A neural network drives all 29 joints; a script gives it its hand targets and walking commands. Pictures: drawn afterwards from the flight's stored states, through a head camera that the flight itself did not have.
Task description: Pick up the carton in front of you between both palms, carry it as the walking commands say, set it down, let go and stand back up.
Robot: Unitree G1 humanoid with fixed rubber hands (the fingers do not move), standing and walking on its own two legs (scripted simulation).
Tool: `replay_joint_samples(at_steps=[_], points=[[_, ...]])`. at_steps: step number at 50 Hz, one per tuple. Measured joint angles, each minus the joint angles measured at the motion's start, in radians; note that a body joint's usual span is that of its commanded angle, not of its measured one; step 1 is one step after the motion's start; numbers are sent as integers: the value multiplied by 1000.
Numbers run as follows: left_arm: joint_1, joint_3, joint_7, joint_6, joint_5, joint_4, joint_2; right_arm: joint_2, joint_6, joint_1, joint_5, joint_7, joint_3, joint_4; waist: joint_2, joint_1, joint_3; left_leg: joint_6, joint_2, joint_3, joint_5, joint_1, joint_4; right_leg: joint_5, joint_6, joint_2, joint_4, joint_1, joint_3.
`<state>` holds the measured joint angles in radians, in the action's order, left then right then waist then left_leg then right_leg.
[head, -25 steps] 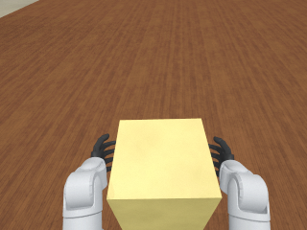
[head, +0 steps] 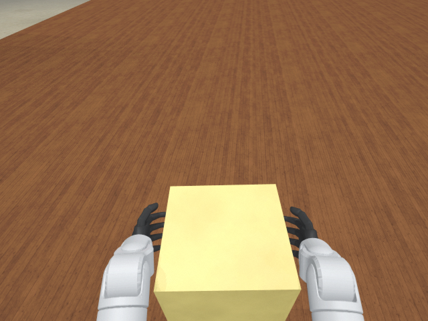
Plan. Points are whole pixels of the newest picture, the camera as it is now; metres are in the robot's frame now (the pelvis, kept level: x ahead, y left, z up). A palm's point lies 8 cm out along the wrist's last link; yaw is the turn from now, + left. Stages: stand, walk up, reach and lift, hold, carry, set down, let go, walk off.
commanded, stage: carry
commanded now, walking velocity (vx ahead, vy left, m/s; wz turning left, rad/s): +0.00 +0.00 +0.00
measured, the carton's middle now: (224, 263) +0.27 +0.00 -0.03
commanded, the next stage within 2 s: hold in 0.52 s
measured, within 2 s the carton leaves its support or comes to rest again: neither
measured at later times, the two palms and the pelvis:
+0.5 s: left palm (140, 246) +0.26 +0.16 +0.04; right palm (302, 250) +0.26 -0.14 +0.04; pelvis -0.02 +0.01 +0.00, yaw +0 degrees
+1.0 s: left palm (128, 274) +0.21 +0.16 +0.05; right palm (303, 264) +0.23 -0.13 +0.05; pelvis -0.06 -0.01 +0.00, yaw +5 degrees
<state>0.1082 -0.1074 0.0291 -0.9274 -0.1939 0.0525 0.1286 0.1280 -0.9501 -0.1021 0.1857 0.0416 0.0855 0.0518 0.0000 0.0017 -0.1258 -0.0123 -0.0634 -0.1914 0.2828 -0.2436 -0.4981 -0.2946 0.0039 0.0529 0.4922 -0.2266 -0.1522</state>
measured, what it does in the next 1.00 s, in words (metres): shifts its weight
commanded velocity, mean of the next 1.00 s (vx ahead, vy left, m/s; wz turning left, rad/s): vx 0.00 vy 0.00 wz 0.00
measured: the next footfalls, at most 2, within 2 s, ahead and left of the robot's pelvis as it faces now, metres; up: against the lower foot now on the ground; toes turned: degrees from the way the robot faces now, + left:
none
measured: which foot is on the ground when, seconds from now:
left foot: down 0.00-1.00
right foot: down 0.00-1.00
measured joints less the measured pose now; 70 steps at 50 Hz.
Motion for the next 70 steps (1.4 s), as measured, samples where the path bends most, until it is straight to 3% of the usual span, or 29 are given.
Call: replay_joint_samples(at_steps=[10,15,27,28,33,39,50,61,70], points=[[92,-67,-19,196,-57,-236,11,10,198,-89,55,-23,69,-235,0,-1,23,-8,2,-2,-29,-23,7,30,1,2,-5,-24,1],[117,-88,-20,249,-62,-260,16,14,252,-114,60,-24,89,-262,-1,0,34,-12,4,-2,-38,-35,7,38,1,4,-4,-37,1],[82,-56,-13,199,-41,-192,10,9,205,-77,38,-16,60,-193,-2,-2,49,-18,7,-1,-37,-16,9,44,-5,5,-7,-17,4],[79,-52,-13,200,-41,-187,10,8,205,-70,38,-16,58,-184,-3,0,79,-32,18,23,-60,16,29,52,2,-7,-29,18,40],[72,-37,-18,207,-52,-180,8,5,217,-52,43,-21,53,-171,-23,5,161,-11,60,101,-106,123,124,95,-7,-37,-106,136,165],[80,-58,-16,204,-57,-190,9,10,226,-88,53,-30,63,-221,-21,-13,189,-8,61,128,-125,153,129,81,-8,-40,-106,175,148],[145,-107,-29,195,-91,-274,22,21,221,-144,87,-44,111,-302,-14,-3,189,1,53,147,-130,154,89,83,6,-50,-65,179,135],[189,-156,-47,200,-122,-337,33,31,235,-187,103,-52,159,-373,-22,-7,164,2,77,191,-117,154,59,77,12,-65,-31,165,166],[210,-169,-42,201,-132,-369,38,34,229,-200,115,-55,179,-390,-19,-8,148,-4,79,182,-103,167,67,71,5,-66,-41,173,183]])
